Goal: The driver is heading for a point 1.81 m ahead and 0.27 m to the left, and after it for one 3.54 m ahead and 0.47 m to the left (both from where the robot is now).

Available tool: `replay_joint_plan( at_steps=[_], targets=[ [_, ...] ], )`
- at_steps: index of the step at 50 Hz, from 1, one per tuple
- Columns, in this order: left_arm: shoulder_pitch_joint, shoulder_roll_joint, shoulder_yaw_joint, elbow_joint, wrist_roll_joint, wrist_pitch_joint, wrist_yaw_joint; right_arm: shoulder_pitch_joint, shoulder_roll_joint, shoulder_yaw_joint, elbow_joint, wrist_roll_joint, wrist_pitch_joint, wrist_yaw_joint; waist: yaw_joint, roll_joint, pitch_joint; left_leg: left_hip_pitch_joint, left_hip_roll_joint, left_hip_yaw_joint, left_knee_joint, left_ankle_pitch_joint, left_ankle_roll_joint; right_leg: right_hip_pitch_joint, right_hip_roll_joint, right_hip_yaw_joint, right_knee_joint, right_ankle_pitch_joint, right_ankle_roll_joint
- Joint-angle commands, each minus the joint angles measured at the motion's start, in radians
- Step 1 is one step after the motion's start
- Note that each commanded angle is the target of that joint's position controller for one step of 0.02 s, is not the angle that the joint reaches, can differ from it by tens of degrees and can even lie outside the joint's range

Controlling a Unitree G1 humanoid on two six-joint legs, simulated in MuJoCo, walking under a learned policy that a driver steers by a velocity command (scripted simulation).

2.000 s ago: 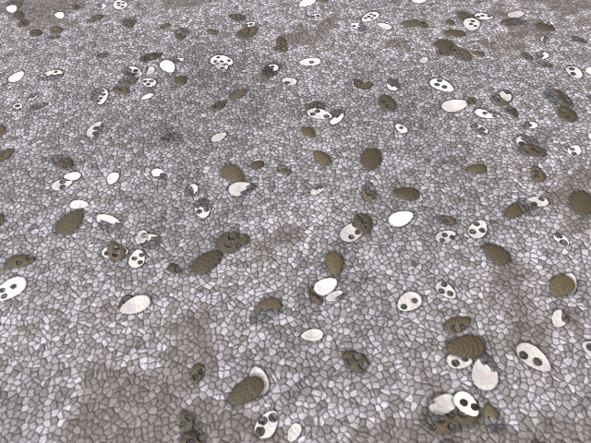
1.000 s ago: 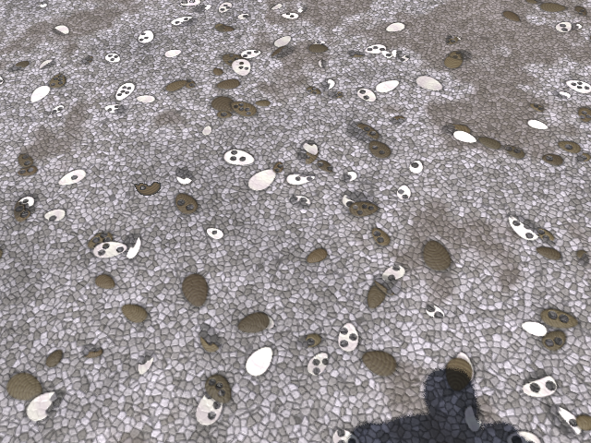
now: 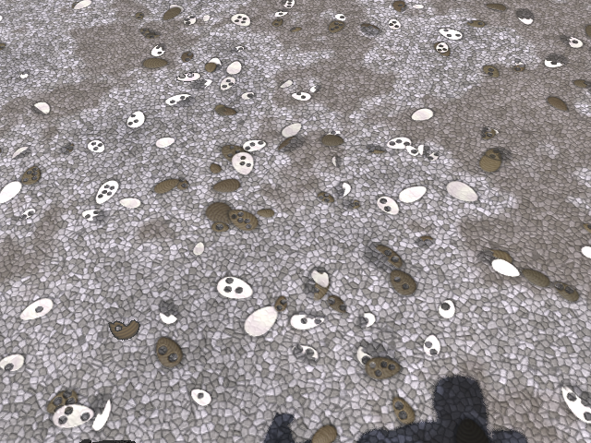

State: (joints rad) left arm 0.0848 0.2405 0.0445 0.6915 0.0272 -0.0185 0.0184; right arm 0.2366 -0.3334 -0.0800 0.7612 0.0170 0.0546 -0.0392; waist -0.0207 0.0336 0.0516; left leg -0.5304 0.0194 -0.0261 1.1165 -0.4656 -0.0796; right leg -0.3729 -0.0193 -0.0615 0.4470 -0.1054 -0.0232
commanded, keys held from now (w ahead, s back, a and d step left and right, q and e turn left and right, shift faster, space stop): q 0.44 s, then no key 0.56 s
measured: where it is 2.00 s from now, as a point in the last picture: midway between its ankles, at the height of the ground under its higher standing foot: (230, 436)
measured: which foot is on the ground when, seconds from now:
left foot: up 0.00-0.20, down 0.22-1.00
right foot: down 0.00-0.22, up 0.24-0.66, down 0.68-1.00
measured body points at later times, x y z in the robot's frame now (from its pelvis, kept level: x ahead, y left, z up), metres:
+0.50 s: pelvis +0.02 +0.04 +0.01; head +0.05 +0.08 +0.46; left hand +0.09 +0.36 -0.11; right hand +0.24 -0.19 -0.07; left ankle +0.02 +0.13 -0.74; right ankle +0.09 -0.11 -0.68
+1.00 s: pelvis +0.05 +0.02 +0.00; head +0.06 +0.02 +0.45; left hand +0.09 +0.30 -0.11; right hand +0.26 -0.19 -0.11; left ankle +0.01 +0.14 -0.74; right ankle +0.08 -0.10 -0.74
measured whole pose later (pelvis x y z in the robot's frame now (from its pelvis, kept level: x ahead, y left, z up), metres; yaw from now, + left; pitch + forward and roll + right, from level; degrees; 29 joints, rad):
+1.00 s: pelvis +0.05 +0.02 +0.00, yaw +21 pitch -1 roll +0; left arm 0.13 0.25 0.02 0.82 0.01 -0.02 0.00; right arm 0.21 -0.27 -0.05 0.72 -0.02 0.03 -0.02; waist 0.00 0.00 0.04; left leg -0.23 -0.05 -0.12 0.52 -0.26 -0.01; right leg -0.20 0.01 0.02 0.51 -0.29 0.00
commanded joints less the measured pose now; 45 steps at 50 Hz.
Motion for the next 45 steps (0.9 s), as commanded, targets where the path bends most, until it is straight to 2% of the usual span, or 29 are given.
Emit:
replay_joint_plan(
  at_steps=[1,3,7,9,10,11,12,13,14,15,16,17,19,23,27,30,32,33,34,35,36,37,39,40,42,45],
  targets=[
    [-0.038,0.151,0.045,-0.044,-0.002,-0.01,0.013,0.079,-0.041,-0.014,-0.064,-0.007,0.009,0.001,-0.011,-0.177,-0.137,0.046,0.046,0.004,-0.078,0.079,-0.002,0.094,-0.255,0.149,-0.195,0.103,-0.213],
    [-0.041,0.17,0.052,-0.034,-0.008,-0.006,0.017,0.037,-0.032,-0.007,-0.087,-0.009,0.005,0.014,0.003,-0.166,-0.156,0.095,0.058,0.016,-0.181,0.114,0.013,0.11,-0.273,0.122,-0.192,0.118,-0.218],
    [-0.026,0.209,0.065,-0.007,-0.024,0.009,0.01,0.01,-0.063,-0.015,-0.115,-0.006,0.008,0.038,0.01,-0.171,-0.157,0.172,0.045,0.057,-0.335,0.126,0.053,0.153,-0.307,0.098,-0.161,0.095,-0.199],
    [-0.038,0.215,0.068,0.006,-0.044,0.017,0.009,0.049,-0.064,-0.022,-0.105,-0.008,0.009,0.047,-0.023,-0.159,-0.153,0.265,0.016,0.093,-0.504,0.214,0.093,0.144,-0.291,0.06,-0.093,0.046,-0.147],
    [-0.006,0.192,0.064,0.024,-0.049,0.022,0.009,0.075,-0.08,-0.031,-0.094,-0.014,0.008,0.044,-0.026,-0.126,-0.148,0.335,-0.005,0.083,-0.584,0.265,0.123,0.104,-0.259,0.023,-0.023,-0.028,-0.094],
    [0.041,0.147,0.056,0.042,-0.038,0.027,0.004,0.097,-0.145,-0.05,-0.098,-0.017,0.007,0.034,-0.014,0.044,-0.114,0.411,0.093,-0.094,-0.726,0.429,0.184,-0.015,-0.173,-0.07,0.173,-0.174,0.001],
    [0.043,0.108,0.042,0.002,0.008,0.028,-0.002,0.068,-0.247,-0.064,-0.139,-0.015,0.007,0.015,0.03,0.335,-0.078,0.49,0.33,-0.434,-0.758,0.709,0.339,-0.293,-0.013,-0.115,0.468,-0.544,0.106],
    [-0.073,0.151,0.056,-0.028,-0.001,0.021,0.008,0.084,-0.239,-0.061,-0.154,-0.056,-0.016,0.025,-0.059,0.237,-0.125,0.398,0.363,-0.496,-0.811,0.611,0.433,-0.326,0.023,0.063,0.632,-0.566,0.094],
    [-0.087,0.171,0.065,-0.026,-0.024,0.023,0.015,0.047,-0.216,-0.054,-0.153,-0.061,-0.037,0.03,-0.033,0.15,-0.107,0.378,0.305,-0.418,-0.821,0.518,0.388,-0.328,0.004,0.106,0.686,-0.473,0.072],
    [-0.051,0.17,0.071,-0.005,-0.027,0.028,0.023,-0.018,-0.188,-0.049,-0.159,-0.038,-0.048,0.026,0.004,0.101,-0.097,0.374,0.256,-0.357,-0.809,0.463,0.327,-0.335,-0.009,0.12,0.68,-0.379,0.063],
    [-0.028,0.175,0.075,0.018,-0.018,0.033,0.031,-0.054,-0.148,-0.036,-0.169,-0.019,-0.049,0.021,0.016,0.087,-0.104,0.374,0.232,-0.322,-0.8,0.467,0.294,-0.324,-0.015,0.126,0.677,-0.33,0.068],
    [-0.013,0.174,0.077,0.022,-0.012,0.033,0.033,-0.073,-0.136,-0.029,-0.175,-0.013,-0.047,0.014,0.028,0.101,-0.112,0.353,0.211,-0.299,-0.792,0.518,0.288,-0.288,-0.006,0.123,0.693,-0.286,0.077],
    [0.002,0.161,0.076,0.023,-0.021,0.025,0.028,-0.06,-0.119,-0.021,-0.181,-0.017,-0.044,0.005,0.033,0.095,-0.144,0.376,0.185,-0.281,-0.781,0.57,0.291,-0.256,0.014,0.124,0.68,-0.237,0.089],
    [-0.031,0.131,0.06,0.014,-0.028,0.016,0.019,-0.032,-0.135,-0.029,-0.184,-0.011,-0.036,-0.006,0.007,0.098,-0.149,0.445,0.173,-0.305,-0.755,0.546,0.292,-0.234,0.024,0.138,0.456,-0.207,0.109],
    [-0.022,0.139,0.053,0.02,-0.035,0.014,0.001,-0.041,-0.135,-0.027,-0.187,-0.022,-0.026,0.005,-0.011,0.128,-0.143,0.374,0.176,-0.333,-0.74,0.537,0.309,-0.086,0.021,0.12,0.323,-0.243,0.106],
    [-0.012,0.145,0.051,0.019,-0.038,0.007,-0.01,-0.054,-0.125,-0.019,-0.18,-0.019,-0.021,0.016,-0.014,0.124,-0.132,0.366,0.176,-0.374,-0.713,0.582,0.31,-0.016,0.022,0.109,0.222,-0.258,0.089],
    [0.031,0.13,0.046,0.033,-0.035,-0.002,-0.02,-0.085,-0.107,-0.009,-0.176,-0.008,-0.018,0.017,0.024,0.108,-0.131,0.348,0.142,-0.37,-0.678,0.576,0.277,0.09,0.026,0.093,0.021,-0.127,0.064],
    [0.051,0.136,0.045,0.039,-0.025,-0.007,-0.022,-0.075,-0.092,-0.003,-0.169,-0.006,-0.021,0.016,0.036,0.085,-0.13,0.312,0.114,-0.36,-0.668,0.513,0.237,0.178,0.005,0.109,-0.087,0.018,0.043],
    [0.068,0.188,0.052,0.033,-0.006,-0.009,-0.019,-0.045,-0.061,0.007,-0.166,-0.023,-0.028,0.015,0.017,-0.004,-0.153,0.251,0.058,-0.307,-0.601,0.372,0.178,0.275,-0.111,0.208,-0.095,0.171,0.003],
    [0.026,0.248,0.06,0.03,0.002,-0.005,-0.014,0.018,-0.039,0.011,-0.164,-0.033,-0.04,0.021,-0.058,-0.188,-0.139,0.171,-0.068,-0.169,-0.526,0.137,0.12,0.285,-0.226,0.331,-0.077,0.33,-0.096],
    [-0.001,0.174,0.04,0.03,0.002,-0.006,-0.014,-0.011,-0.058,0.009,-0.164,-0.043,-0.044,0.018,-0.037,-0.233,-0.139,0.212,-0.051,-0.124,-0.528,0.053,0.077,0.203,-0.28,0.389,-0.103,0.249,-0.184],
    [-0.033,0.141,0.027,0.022,-0.002,-0.009,-0.016,-0.035,-0.085,0.001,-0.157,-0.039,-0.043,0.016,-0.027,-0.206,-0.116,0.238,-0.036,-0.117,-0.535,0.094,0.065,0.19,-0.241,0.358,-0.108,0.183,-0.175],
    [-0.019,0.165,0.03,0.034,-0.013,-0.015,-0.018,-0.081,-0.067,0.002,-0.157,-0.04,-0.031,0.013,-0.003,-0.196,-0.106,0.273,-0.027,-0.115,-0.601,0.24,0.062,0.193,-0.169,0.296,-0.091,0.086,-0.106],
    [-0.006,0.161,0.025,0.041,-0.014,-0.02,-0.017,-0.086,-0.061,0.005,-0.158,-0.042,-0.025,0.015,0.002,-0.188,-0.104,0.31,-0.013,-0.125,-0.626,0.298,0.065,0.171,-0.151,0.279,-0.088,0.05,-0.082],
    [0.006,0.154,0.018,0.047,-0.011,-0.021,-0.019,-0.062,-0.059,0.005,-0.142,-0.036,-0.023,0.022,0.006,-0.13,-0.089,0.337,-0.015,-0.127,-0.629,0.341,0.088,0.143,-0.095,0.212,-0.081,-0.056,-0.036],
    [0.013,0.147,0.011,0.054,-0.016,-0.019,-0.017,-0.059,-0.054,0.004,-0.123,-0.036,-0.031,0.023,0.017,-0.07,-0.073,0.326,-0.007,-0.139,-0.65,0.372,0.098,0.153,-0.065,0.175,-0.047,-0.074,-0.021]
  ],
)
